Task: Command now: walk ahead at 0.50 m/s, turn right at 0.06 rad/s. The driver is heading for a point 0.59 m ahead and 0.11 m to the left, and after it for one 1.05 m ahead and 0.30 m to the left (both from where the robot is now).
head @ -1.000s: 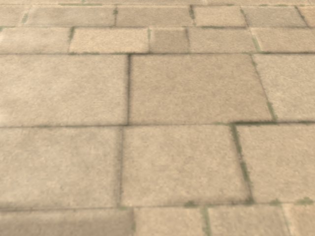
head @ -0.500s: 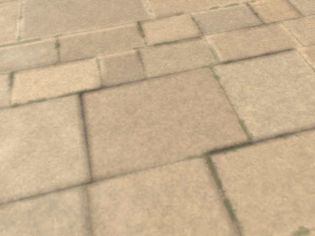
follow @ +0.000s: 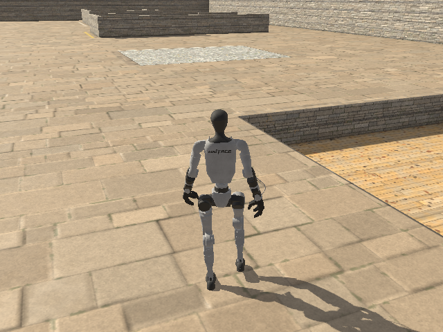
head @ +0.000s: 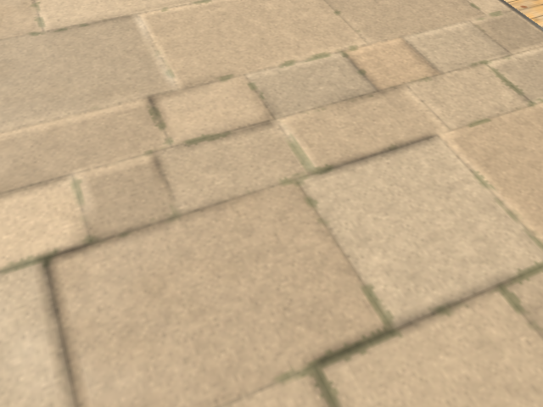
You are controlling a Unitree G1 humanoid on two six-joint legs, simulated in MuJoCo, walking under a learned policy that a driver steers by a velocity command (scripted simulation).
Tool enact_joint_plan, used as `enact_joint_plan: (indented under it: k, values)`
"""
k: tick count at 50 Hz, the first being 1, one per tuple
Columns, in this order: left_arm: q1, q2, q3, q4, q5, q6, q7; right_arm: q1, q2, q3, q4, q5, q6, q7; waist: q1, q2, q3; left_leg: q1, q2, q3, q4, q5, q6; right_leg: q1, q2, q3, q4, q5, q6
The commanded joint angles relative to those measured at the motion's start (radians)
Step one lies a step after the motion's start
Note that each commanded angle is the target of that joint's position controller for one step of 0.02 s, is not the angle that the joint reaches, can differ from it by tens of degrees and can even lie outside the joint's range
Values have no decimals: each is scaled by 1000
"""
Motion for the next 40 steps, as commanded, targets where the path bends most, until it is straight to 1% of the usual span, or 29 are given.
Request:
enact_joint_plan:
  k: [1,4,6,7,8,9,10,11,12,13,14,15,16,17,19,20,21,23,25,27,29,32,33,35,36,37,38,39,40]
  values:
    - [-115,20,-9,-84,-7,-14,-6,10,-133,-27,-31,3,-16,0,-1,133,37,-37,221,-118,-111,355,111,15,2,-59,-168,108,12]
    - [-180,31,-10,-97,-12,-17,-1,54,-149,-29,-3,-1,-12,-3,-19,131,41,12,251,-119,-84,399,104,60,20,-77,-267,127,-5]
    - [-193,45,-6,-103,-11,-20,4,60,-156,-30,12,-5,-8,-9,-12,130,49,62,282,-129,-53,449,98,77,28,-75,-305,87,-29]
    - [-182,52,-3,-100,-9,-23,7,54,-161,-31,17,-7,-4,-12,-1,130,46,83,292,-128,-21,506,93,105,39,-78,-326,52,-44]
    - [-138,60,3,-86,-6,-26,12,43,-167,-32,21,-8,-2,-15,23,130,26,97,290,-118,43,617,82,171,61,-84,-353,14,-60]
    - [-34,71,12,-50,-1,-34,18,33,-171,-32,25,-6,3,-17,73,115,-26,93,268,-92,171,715,67,303,92,-98,-410,16,-81]
    - [123,105,28,4,11,-45,28,35,-156,-26,24,-3,5,-18,132,81,-119,9,225,-55,359,665,47,520,72,-68,-434,21,-114]
    - [282,191,52,26,34,-50,42,38,-99,-8,-22,11,2,-15,183,-46,-254,-229,156,-4,673,333,16,792,-179,229,-464,-97,-186]
    - [302,254,71,38,16,-38,42,127,-56,-4,-28,17,6,-15,139,-216,-328,-491,-5,-9,949,-342,-3,912,-379,640,-583,-106,-296]
    - [236,186,60,38,-22,-29,37,43,-152,-29,-19,-10,15,-22,126,-54,-206,-574,56,-108,1003,-294,10,817,-320,584,-602,-152,-271]
    - [153,132,46,30,-27,-32,35,-16,-133,-27,-37,-9,10,-14,93,-28,-85,-583,94,-110,972,-206,14,686,-278,443,-630,-102,-248]
    - [108,91,36,30,-23,-39,32,-42,-111,-21,-37,-6,8,-9,67,-8,-39,-548,126,-104,915,-149,11,594,-227,346,-667,-23,-217]
    - [94,72,30,38,-25,-46,33,-41,-104,-21,-31,-16,17,-5,42,-23,-14,-507,144,-96,874,-127,0,531,-188,277,-690,42,-192]
    - [89,57,26,49,-26,-52,35,-20,-90,-18,-19,-26,30,2,21,-31,-13,-462,153,-90,850,-110,-13,486,-159,223,-713,85,-178]
    - [126,67,30,75,-31,-68,34,-32,-75,-17,-18,-30,45,12,10,-18,-17,-453,154,-72,828,-79,-31,471,-146,178,-740,168,-188]
    - [137,79,34,86,-34,-73,35,-54,-71,-17,-22,-29,50,16,7,-11,-3,-483,157,-71,814,-50,-38,474,-146,147,-760,169,-190]
    - [151,86,37,95,-32,-76,36,-91,-70,-17,-30,-26,53,19,15,-7,13,-517,162,-77,794,-15,-44,476,-146,121,-782,153,-188]
    - [184,81,36,115,-27,-77,38,-171,-70,-18,-52,-20,56,20,34,0,46,-585,160,-95,740,57,-51,492,-140,71,-805,153,-175]
    - [205,74,33,130,-26,-77,38,-231,-66,-16,-69,-16,54,21,45,3,60,-613,149,-99,666,124,-53,513,-132,18,-809,187,-158]
    - [212,71,30,139,-27,-80,40,-284,-55,-10,-85,-17,51,23,54,1,67,-598,139,-73,576,189,-49,526,-125,-35,-807,230,-143]
    - [239,69,28,156,-26,-82,46,-348,-46,-2,-107,-19,48,26,73,0,78,-586,134,-33,496,224,-39,559,-132,-77,-801,292,-134]
    - [286,74,27,187,-21,-76,58,-422,-43,5,-141,-24,44,31,95,1,93,-586,120,20,404,190,-6,658,-158,-119,-754,409,-125]
    - [290,81,28,194,-19,-73,62,-428,-45,4,-149,-25,42,32,92,-3,90,-577,110,35,382,155,10,693,-167,-131,-722,476,-120]
    - [272,102,32,197,-16,-67,69,-392,-56,-2,-146,-27,42,28,64,-23,56,-497,61,78,354,63,50,740,-176,-167,-606,764,-106]
    - [263,117,36,197,-14,-61,72,-339,-67,-9,-133,-29,42,24,38,-40,18,-429,25,99,351,8,73,754,-179,-183,-508,916,-100]
    - [256,130,40,195,-11,-52,74,-244,-85,-20,-106,-32,39,21,0,-43,-38,-327,-12,108,327,-27,99,749,-178,-199,-355,985,-96]
    - [245,139,41,186,-16,-45,74,-94,-116,-39,-60,-41,32,15,-68,-22,-119,-121,-23,76,257,4,135,654,-162,-220,-142,883,-77]
    - [234,113,33,148,-19,-49,70,61,-206,-71,-29,-51,31,1,-128,75,-227,134,165,-177,226,-72,203,428,-125,-231,172,527,-51]
    - [251,39,25,87,-39,-61,48,12,-290,-95,-50,-27,45,-5,-55,337,-305,395,425,-766,86,-23,375,-6,132,-161,546,-336,7]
